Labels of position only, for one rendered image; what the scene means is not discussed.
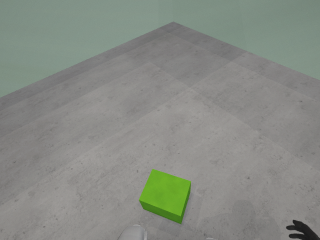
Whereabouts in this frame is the left robot thigh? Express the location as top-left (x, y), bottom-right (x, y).
top-left (117, 225), bottom-right (148, 240)

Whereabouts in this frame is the right robot hand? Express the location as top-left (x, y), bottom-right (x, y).
top-left (286, 220), bottom-right (320, 240)

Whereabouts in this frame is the carton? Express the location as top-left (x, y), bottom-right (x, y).
top-left (139, 169), bottom-right (191, 224)

